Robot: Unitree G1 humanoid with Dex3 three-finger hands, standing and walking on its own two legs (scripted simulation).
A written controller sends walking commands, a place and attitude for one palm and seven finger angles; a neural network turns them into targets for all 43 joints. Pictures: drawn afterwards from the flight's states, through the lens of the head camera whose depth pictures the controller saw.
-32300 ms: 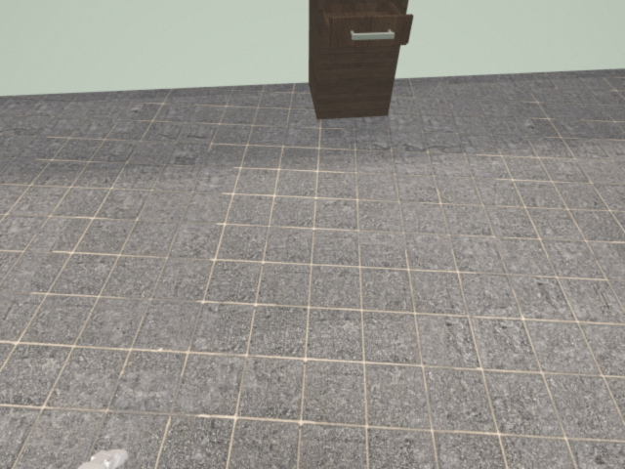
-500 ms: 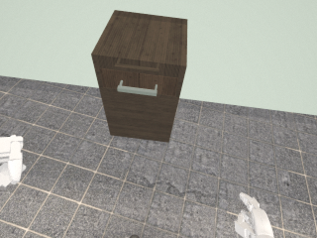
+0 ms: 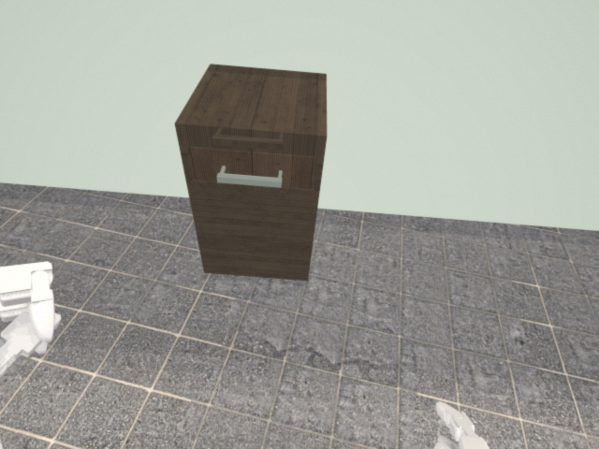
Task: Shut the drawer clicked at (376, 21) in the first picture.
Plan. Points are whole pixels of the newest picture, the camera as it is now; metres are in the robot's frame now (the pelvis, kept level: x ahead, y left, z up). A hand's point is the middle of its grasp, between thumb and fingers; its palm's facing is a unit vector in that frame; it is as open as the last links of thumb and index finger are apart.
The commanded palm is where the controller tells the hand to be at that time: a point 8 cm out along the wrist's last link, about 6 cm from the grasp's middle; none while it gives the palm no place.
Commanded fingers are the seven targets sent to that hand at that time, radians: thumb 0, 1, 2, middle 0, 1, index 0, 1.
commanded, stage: stop stepping back and stand still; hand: left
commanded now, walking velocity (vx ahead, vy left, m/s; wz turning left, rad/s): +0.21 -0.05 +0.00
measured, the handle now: (250, 175) +0.92 +0.13 -0.21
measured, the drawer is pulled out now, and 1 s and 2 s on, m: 0.00 0.00 0.00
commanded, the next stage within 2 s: let the arm hang, fingers relaxed in 1.12 s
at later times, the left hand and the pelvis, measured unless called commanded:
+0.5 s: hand (3, 372) +0.15 +0.25 +0.17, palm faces +0.42 -0.79 -0.45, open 3.3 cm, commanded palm +0.09 +0.29 +0.19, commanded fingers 0.00 0.90 0.90 -1.40 -1.60 -1.40 -1.60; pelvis -0.02 +0.00 +0.00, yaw +4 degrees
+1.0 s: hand (18, 325) +0.20 +0.27 +0.16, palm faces +0.35 -0.80 -0.49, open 3.3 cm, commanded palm +0.13 +0.31 +0.19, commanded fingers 0.00 0.90 0.90 -1.40 -1.60 -1.40 -1.60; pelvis +0.02 +0.02 +0.01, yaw +3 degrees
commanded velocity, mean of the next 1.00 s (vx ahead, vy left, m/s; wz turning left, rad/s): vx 0.03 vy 0.00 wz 0.00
